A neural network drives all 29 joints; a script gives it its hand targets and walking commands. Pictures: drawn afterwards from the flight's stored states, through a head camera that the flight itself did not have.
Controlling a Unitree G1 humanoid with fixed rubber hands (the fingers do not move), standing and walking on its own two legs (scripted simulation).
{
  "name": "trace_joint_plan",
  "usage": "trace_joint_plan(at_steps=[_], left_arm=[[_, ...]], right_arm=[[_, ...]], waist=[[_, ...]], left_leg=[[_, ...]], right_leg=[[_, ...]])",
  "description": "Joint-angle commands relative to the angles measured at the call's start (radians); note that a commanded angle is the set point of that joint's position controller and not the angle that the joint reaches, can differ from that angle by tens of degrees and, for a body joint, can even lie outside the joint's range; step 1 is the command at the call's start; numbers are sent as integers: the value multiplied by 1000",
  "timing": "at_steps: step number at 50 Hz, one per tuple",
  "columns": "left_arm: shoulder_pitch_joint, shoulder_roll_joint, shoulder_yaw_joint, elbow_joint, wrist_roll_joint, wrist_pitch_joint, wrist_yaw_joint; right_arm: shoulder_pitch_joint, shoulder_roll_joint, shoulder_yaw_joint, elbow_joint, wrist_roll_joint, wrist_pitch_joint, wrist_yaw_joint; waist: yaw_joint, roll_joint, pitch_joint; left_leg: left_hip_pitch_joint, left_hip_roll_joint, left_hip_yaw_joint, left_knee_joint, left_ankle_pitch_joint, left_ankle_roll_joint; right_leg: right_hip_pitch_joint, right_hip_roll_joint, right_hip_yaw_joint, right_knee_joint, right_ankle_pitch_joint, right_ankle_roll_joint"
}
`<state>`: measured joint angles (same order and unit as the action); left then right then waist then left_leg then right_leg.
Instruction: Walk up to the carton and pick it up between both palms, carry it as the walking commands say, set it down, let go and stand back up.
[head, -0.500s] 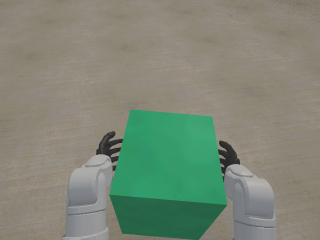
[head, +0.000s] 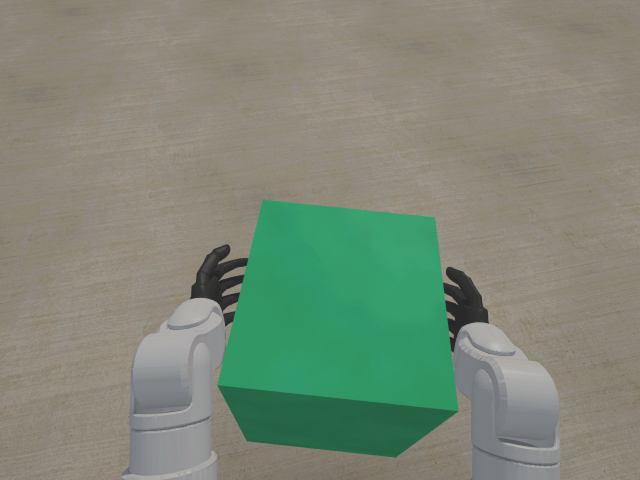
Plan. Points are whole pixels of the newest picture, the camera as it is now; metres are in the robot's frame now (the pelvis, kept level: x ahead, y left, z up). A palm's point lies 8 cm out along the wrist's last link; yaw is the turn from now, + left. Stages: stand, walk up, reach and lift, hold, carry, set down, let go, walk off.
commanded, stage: carry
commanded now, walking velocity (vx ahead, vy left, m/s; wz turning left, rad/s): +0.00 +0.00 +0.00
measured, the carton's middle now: (333, 337) +0.29 +0.00 +0.01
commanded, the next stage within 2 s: none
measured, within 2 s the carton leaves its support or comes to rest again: neither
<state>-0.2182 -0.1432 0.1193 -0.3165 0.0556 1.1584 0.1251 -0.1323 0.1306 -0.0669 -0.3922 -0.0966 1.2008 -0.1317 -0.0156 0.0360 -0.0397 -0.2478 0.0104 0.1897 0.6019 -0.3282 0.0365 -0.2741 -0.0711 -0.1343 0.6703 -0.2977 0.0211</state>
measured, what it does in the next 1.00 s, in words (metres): walks ahead: right foot, then left foot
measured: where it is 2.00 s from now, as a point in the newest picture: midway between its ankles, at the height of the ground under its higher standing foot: outside the picture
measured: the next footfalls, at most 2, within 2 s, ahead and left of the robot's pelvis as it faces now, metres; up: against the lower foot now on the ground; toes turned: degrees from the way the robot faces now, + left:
right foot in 0.16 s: +0.07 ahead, -0.10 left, +0.00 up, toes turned -11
left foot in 0.28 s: +0.02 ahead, +0.08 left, +0.02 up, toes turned +8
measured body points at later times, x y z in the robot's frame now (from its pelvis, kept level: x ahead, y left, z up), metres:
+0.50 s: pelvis +0.10 -0.02 +0.00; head +0.12 -0.01 +0.45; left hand +0.39 +0.14 +0.05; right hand +0.39 -0.15 +0.04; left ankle -0.01 +0.07 -0.72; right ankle +0.04 -0.09 -0.72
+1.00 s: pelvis +0.19 +0.02 -0.03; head +0.22 +0.01 +0.42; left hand +0.47 +0.16 +0.00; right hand +0.46 -0.13 -0.01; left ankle +0.21 +0.08 -0.74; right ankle +0.07 -0.09 -0.72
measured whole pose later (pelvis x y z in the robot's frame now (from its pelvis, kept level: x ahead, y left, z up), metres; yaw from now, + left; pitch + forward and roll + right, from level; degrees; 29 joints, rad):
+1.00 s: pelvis +0.19 +0.02 -0.03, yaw -2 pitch +2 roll +1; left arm -0.05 -0.13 0.10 -0.19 0.08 0.84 0.10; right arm -0.05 0.13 -0.02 -0.15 -0.10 0.86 -0.11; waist 0.01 -0.01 0.02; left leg -0.42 -0.01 0.20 0.75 -0.37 0.10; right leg -0.25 -0.05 -0.05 0.85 -0.66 0.00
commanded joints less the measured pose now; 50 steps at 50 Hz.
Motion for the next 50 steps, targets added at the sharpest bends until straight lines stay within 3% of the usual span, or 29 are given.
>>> trace_joint_plan(at_steps=[1,3,4,5,7,8,11,13,15,18,19,20,24,25,27,33,34,35,36,37,39,41,42,43,44,45,47,49,50], left_arm=[[-346,-900,-657,-20,-284,-13,-263],[-438,-875,-655,-41,-280,-45,-262],[-385,-860,-583,125,-222,-79,-265],[-410,-896,-686,-19,-288,-83,-268],[-370,-854,-577,216,-199,-125,-273],[-391,-889,-635,132,-234,-131,-268],[-466,-911,-624,89,-234,-161,-263],[-481,-929,-665,-10,-286,-154,-259],[-476,-879,-626,41,-252,-154,-258],[-518,-850,-637,19,-261,-171,-260],[-507,-891,-746,-128,-346,-151,-256],[-480,-887,-731,-104,-329,-148,-256],[-390,-818,-591,137,-201,-188,-264],[-417,-860,-687,-41,-285,-180,-264],[-395,-827,-613,95,-216,-211,-264],[-345,-797,-581,106,-183,-287,-245],[-356,-803,-581,115,-179,-296,-241],[-323,-773,-530,195,-128,-324,-235],[-242,-713,-422,397,-29,-372,-226],[-254,-684,-412,363,-31,-417,-213],[-320,-673,-473,189,-66,-480,-197],[-372,-767,-699,-142,-269,-444,-195],[-324,-825,-791,-221,-337,-380,-199],[-282,-805,-759,-126,-287,-342,-202],[-259,-776,-751,-164,-273,-314,-198],[-290,-737,-767,-192,-269,-285,-198],[-227,-619,-552,215,-103,-308,-225],[-299,-709,-674,21,-219,-324,-246],[-323,-725,-631,124,-197,-350,-257]], right_arm=[[-419,885,653,-27,345,-54,271],[-436,902,626,41,325,-81,273],[-439,862,533,151,258,-124,272],[-499,892,637,-33,330,-127,267],[-483,829,537,152,244,-171,266],[-537,862,600,69,302,-179,269],[-614,873,633,38,331,-204,273],[-648,929,692,-34,385,-191,269],[-640,881,632,32,331,-202,264],[-501,868,565,143,281,-215,253],[-554,900,681,-65,387,-200,248],[-482,892,657,-6,350,-194,247],[-411,815,499,192,211,-254,240],[-455,858,603,13,284,-243,234],[-449,814,545,116,226,-272,244],[-454,756,536,82,234,-350,235],[-442,753,519,122,223,-352,232],[-434,725,480,183,185,-376,231],[-389,662,380,334,85,-424,231],[-397,631,377,313,90,-476,228],[-439,635,429,195,142,-541,225],[-494,746,644,-112,319,-511,212],[-481,797,730,-214,391,-451,207],[-428,797,701,-108,362,-400,218],[-395,799,715,-112,379,-359,221],[-366,739,705,-107,344,-333,208],[-216,651,446,313,101,-359,207],[-361,723,602,76,207,-367,216],[-404,717,566,135,173,-396,222]], waist=[[-25,160,-411],[-13,146,-361],[4,111,-377],[17,43,-432],[40,-95,-477],[39,-254,-409],[14,-171,-284],[6,-144,-370],[26,20,-422],[11,15,-450],[10,-9,-457],[8,-25,-475],[8,-14,-459],[15,-70,-439],[14,-67,-379],[16,38,-407],[40,11,-439],[61,-133,-444],[63,-292,-364],[63,-237,-331],[57,-158,-262],[21,-150,-349],[-4,-115,-455],[-14,23,-532],[1,245,-567],[23,233,-555],[2,118,-407],[27,53,-432],[16,-55,-389]], left_leg=[[739,280,-298,-14,1628,116],[619,253,-259,-44,1514,35],[485,245,-209,-36,1422,18],[348,218,-141,6,1245,-2],[-62,107,-42,202,554,-71],[-261,20,-34,290,-132,-71],[-227,53,-114,-67,-248,-43],[40,89,-103,-158,174,-37],[153,169,-167,-61,698,3],[136,135,-111,34,764,-25],[152,123,-94,52,788,-35],[154,99,-79,73,828,-36],[43,69,-81,31,721,-27],[46,71,-83,9,613,-21],[16,46,-43,-79,537,-37],[269,102,-80,222,1404,0],[61,68,-42,288,1197,-20],[-245,8,5,363,677,-25],[-697,-78,36,356,-216,-33],[-799,-55,-32,288,-413,-18],[-697,-40,-48,93,-356,15],[-232,-74,7,-54,110,20],[42,-5,-57,-108,460,46],[296,143,-229,-109,989,92],[489,363,-501,-97,1417,198],[410,384,-520,-61,1454,228],[301,309,-385,-57,1264,182],[189,251,-235,2,924,123],[77,197,-166,47,728,84]], right_leg=[[-450,88,-65,-35,-316,-12],[-345,116,-75,-24,-164,-35],[-175,104,-66,-123,-4,-46],[46,63,-42,-208,239,-59],[441,-160,184,-126,1113,-165],[550,-259,310,-129,1544,-227],[365,-251,220,-134,1299,-229],[236,-183,91,-99,1021,-125],[142,-95,43,-115,514,-49],[216,-95,47,-21,882,-91],[198,-95,53,-2,931,-82],[198,-90,35,29,964,-75],[265,-62,21,-3,864,-84],[246,-71,25,-36,829,-74],[237,-76,32,-6,852,-80],[25,74,-117,-125,409,-31],[253,40,-63,-148,638,-51],[523,-37,43,-105,1069,-109],[833,-179,231,-24,1576,-191],[882,-259,273,-38,1605,-208],[739,-226,170,-29,1451,-145],[460,-129,12,16,1217,-83],[328,-132,-43,109,953,-36],[94,-55,-33,264,448,23],[-131,78,7,407,-323,46],[-48,41,131,413,-442,-6],[-84,48,82,165,-422,-39],[80,-6,58,-195,-97,-30],[145,-55,110,-182,313,-44]])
